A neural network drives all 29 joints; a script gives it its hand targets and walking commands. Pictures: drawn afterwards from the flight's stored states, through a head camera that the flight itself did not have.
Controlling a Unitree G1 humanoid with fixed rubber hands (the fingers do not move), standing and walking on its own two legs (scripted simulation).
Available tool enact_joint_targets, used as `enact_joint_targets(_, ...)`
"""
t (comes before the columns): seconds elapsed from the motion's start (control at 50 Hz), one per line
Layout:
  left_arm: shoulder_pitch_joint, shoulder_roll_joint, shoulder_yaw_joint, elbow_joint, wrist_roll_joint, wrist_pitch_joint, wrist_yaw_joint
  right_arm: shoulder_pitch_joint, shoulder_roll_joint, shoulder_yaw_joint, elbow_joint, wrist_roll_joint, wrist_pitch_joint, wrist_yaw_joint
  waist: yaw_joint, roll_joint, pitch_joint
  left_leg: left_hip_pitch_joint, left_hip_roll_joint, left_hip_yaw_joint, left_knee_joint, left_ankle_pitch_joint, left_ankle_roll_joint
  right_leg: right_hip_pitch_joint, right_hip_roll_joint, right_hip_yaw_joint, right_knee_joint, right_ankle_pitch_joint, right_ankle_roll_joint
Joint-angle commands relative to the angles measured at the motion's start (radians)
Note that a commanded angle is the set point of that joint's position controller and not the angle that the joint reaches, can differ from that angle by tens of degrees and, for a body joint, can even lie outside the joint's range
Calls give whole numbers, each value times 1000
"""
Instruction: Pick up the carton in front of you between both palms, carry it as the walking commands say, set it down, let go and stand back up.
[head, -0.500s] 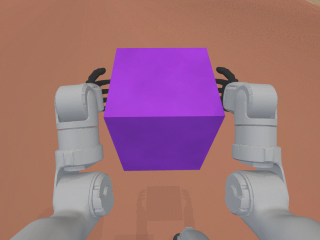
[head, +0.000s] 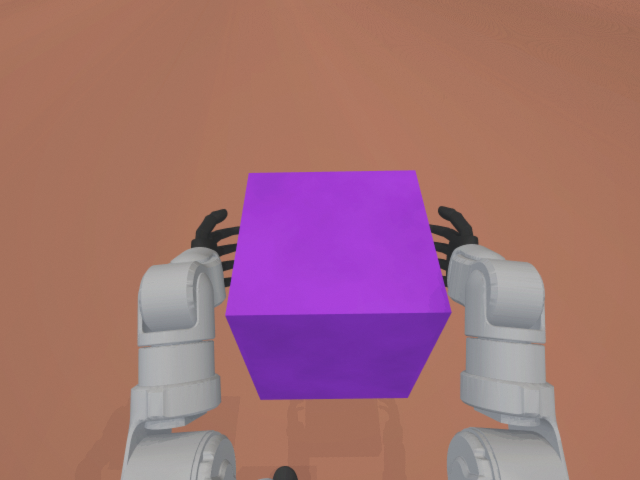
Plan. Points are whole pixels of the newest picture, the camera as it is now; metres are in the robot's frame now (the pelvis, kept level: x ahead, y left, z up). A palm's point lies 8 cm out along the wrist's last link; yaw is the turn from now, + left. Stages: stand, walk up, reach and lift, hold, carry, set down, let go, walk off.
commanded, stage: carry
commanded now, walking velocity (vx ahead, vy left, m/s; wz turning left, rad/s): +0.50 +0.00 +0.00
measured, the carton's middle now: (333, 292) +0.35 +0.00 +0.03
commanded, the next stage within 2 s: none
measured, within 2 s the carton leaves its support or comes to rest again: neither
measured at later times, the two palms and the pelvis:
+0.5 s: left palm (256, 137) +0.60 +0.12 +0.09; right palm (439, 140) +0.60 -0.18 +0.09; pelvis +0.34 -0.02 -0.02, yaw +0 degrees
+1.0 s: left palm (257, 57) +0.91 +0.16 +0.08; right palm (396, 53) +0.90 -0.14 +0.09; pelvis +0.65 +0.01 -0.02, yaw -1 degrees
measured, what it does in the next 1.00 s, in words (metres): walks ahead: left foot, then right foot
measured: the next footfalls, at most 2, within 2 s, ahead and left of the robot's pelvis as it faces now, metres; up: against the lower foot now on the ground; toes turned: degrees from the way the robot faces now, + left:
left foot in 0.04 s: +0.17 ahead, +0.10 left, +0.00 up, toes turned +8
right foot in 0.46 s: +0.50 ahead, -0.12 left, +0.00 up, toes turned -12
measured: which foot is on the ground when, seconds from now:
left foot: up 0.00-0.02, down 0.04-0.50, up 0.52-0.96, down 0.98-1.00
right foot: down 0.00-0.04, up 0.06-0.44, down 0.46-0.98, up 1.00-1.00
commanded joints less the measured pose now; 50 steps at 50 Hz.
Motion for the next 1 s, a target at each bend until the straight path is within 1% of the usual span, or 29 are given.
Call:
enact_joint_targets(0.0, -496, -1032, -711, -129, -387, -1, -248, -479, 1099, 721, -84, 371, -14, 225, -9, -127, -479, 479, -15, 56, -101, 62, 38, 83, -136, -30, 315, 821, -10)
enact_joint_targets(0.02, -461, -1019, -731, -149, -386, 0, -257, -417, 1086, 726, -96, 360, -16, 234, -32, -9, -549, 699, 169, -171, -40, 121, 76, -117, -114, -29, 511, 489, 20)
enact_joint_targets(0.04, -465, -1055, -759, -170, -400, 9, -267, -386, 1049, 718, -91, 325, -26, 236, -35, 245, -614, 975, 371, -531, -26, 213, 233, -485, 0, 7, 744, 137, 49)
enact_joint_targets(0.06, -438, -1044, -778, -190, -402, 5, -274, -332, 1072, 733, -110, 333, -30, 243, -36, 270, -549, 984, 384, -600, -69, 265, 266, -677, 46, 64, 884, -151, 36)
enact_joint_targets(0.08, -414, -1060, -793, -203, -408, -6, -278, -322, 1072, 751, -171, 339, -35, 248, -35, 193, -511, 947, 364, -509, -66, 306, 241, -724, -3, 110, 922, -147, 16)
enact_joint_targets(0.1, -390, -1061, -806, -231, -408, -18, -279, -318, 1088, 777, -222, 347, -40, 253, -33, 83, -476, 879, 342, -442, -79, 296, 199, -719, -45, 126, 868, -86, 11)
enact_joint_targets(0.12, -360, -1064, -822, -258, -408, -29, -277, -324, 1090, 799, -277, 357, -47, 258, -30, 50, -433, 792, 321, -374, -114, 263, 164, -686, -74, 122, 784, -32, 13)
enact_joint_targets(0.14, -329, -1059, -834, -285, -403, -38, -272, -306, 1084, 817, -318, 368, -52, 264, -27, 75, -416, 731, 298, -316, -151, 198, 139, -642, -81, 109, 694, -7, 20)
enact_joint_targets(0.2, -206, -1018, -864, -373, -374, -49, -251, -160, 1076, 829, -357, 390, -52, 285, -24, 143, -395, 679, 260, -210, -194, 169, 142, -597, -59, 44, 558, 42, 45)
enact_joint_targets(0.26, -106, -995, -866, -413, -368, -34, -245, -72, 1008, 825, -389, 394, -33, 295, -23, 164, -320, 621, 217, -121, -215, 185, 127, -565, -53, -8, 369, 163, 48)
enact_joint_targets(0.36, -63, -892, -846, -392, -370, 18, -260, -26, 902, 811, -373, 370, 7, 292, -26, 154, -197, 565, 206, -45, -207, 246, 92, -485, -33, -68, 209, 329, 10)
enact_joint_targets(0.4, -69, -865, -833, -367, -373, 35, -267, -35, 877, 806, -354, 362, 21, 289, -22, 152, -177, 545, 206, -17, -142, 289, 73, -402, -23, -94, 176, 314, -10)
enact_joint_targets(0.44, -59, -847, -813, -323, -372, 46, -272, -50, 855, 805, -336, 358, 34, 287, -2, 102, -232, 421, 145, 67, 97, 303, 31, -113, 37, -160, 151, 201, -19)
enact_joint_targets(0.46, -52, -841, -803, -304, -369, 49, -274, -66, 838, 801, -330, 358, 39, 286, 21, 12, -276, 274, 115, 68, 306, 127, 2, 58, -86, 23, 119, 112, -27)
enact_joint_targets(0.48, -71, -833, -784, -272, -358, 44, -277, -115, 859, 818, -348, 366, 51, 284, 26, -264, -349, -5, -7, 47, 629, -128, -50, 241, -350, 519, -24, -59, -160)
enact_joint_targets(0.5, -66, -868, -787, -262, -365, 40, -278, -136, 874, 820, -338, 376, 51, 286, 23, -320, -326, -162, -47, -65, 787, -442, -32, 265, -405, 675, -110, 78, -218)
enact_joint_targets(0.52, -84, -902, -796, -283, -381, 36, -281, -145, 919, 825, -323, 384, 42, 289, 16, -231, -332, -185, 18, -133, 867, -440, -4, 228, -392, 575, -83, 179, -210)
enact_joint_targets(0.54, -116, -937, -811, -299, -394, 27, -285, -156, 952, 827, -320, 387, 31, 292, 12, -138, -340, -179, 60, -150, 875, -397, 13, 171, -365, 484, -64, 214, -188)
enact_joint_targets(0.56, -150, -969, -826, -319, -406, 16, -288, -157, 977, 832, -320, 390, 18, 293, 5, -58, -322, -159, 98, -163, 809, -329, 16, 85, -344, 404, -84, 185, -155)
enact_joint_targets(0.58, -172, -989, -838, -332, -416, 6, -291, -161, 996, 840, -324, 389, 6, 292, 2, -50, -316, -121, 115, -161, 736, -276, 13, 21, -320, 330, -113, 122, -121)
enact_joint_targets(0.6, -178, -1000, -846, -341, -424, -2, -294, -158, 1009, 847, -327, 384, -4, 287, 1, -76, -322, -94, 110, -139, 686, -233, 8, -8, -299, 269, -135, 80, -105)
enact_joint_targets(0.64, -153, -991, -851, -341, -429, -12, -300, -124, 1026, 851, -322, 368, -20, 277, 2, -114, -314, -79, 106, -102, 576, -193, -7, -35, -279, 191, -171, 45, -103)
enact_joint_targets(0.68, -128, -970, -856, -350, -432, -15, -303, -91, 1016, 849, -326, 352, -28, 268, 5, -124, -292, -109, 105, -75, 448, -154, -27, -12, -278, 161, -207, 61, -121)
enact_joint_targets(0.76, -98, -925, -851, -374, -426, -7, -299, -56, 982, 847, -349, 348, -22, 259, 10, -112, -240, -125, 90, -25, 230, -39, -32, 54, -251, 86, -206, 180, -117)
enact_joint_targets(0.86, -40, -881, -826, -337, -386, 14, -288, -37, 930, 837, -341, 355, 7, 267, 14, -141, -165, -87, 59, 26, 83, 13, -14, 109, -232, 21, -156, 341, -96)
enact_joint_targets(0.92, -44, -877, -824, -315, -376, 20, -284, -48, 916, 830, -325, 361, 16, 277, 11, -157, -157, 42, 30, 78, 12, -35, 8, 113, -227, -12, -45, 446, -67)
enact_joint_targets(0.94, -53, -878, -828, -312, -376, 21, -284, -40, 917, 824, -312, 361, 16, 280, -4, -125, -192, 183, -6, 118, -21, -68, 13, 71, -195, -62, 85, 511, -46)
enact_joint_targets(0.96, -55, -876, -831, -310, -374, 21, -283, -21, 915, 816, -292, 361, 15, 282, -21, -71, -265, 415, 2, 96, 1, -114, 21, -47, -161, -101, 266, 516, -15)
enact_joint_targets(0.98, -72, -871, -836, -320, -379, 24, -283, -5, 911, 803, -272, 349, 9, 286, -38, 109, -328, 605, 210, -248, -87, -252, 81, -265, -86, -112, 542, 338, 41)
